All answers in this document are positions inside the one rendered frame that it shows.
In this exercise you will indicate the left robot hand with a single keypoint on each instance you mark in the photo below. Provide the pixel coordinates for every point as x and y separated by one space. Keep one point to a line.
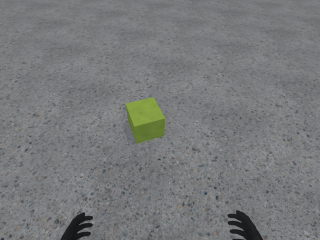
71 233

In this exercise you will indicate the right robot hand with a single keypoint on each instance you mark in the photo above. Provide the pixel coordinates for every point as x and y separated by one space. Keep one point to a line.
249 231

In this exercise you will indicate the carton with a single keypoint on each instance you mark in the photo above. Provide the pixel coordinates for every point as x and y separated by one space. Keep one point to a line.
145 119

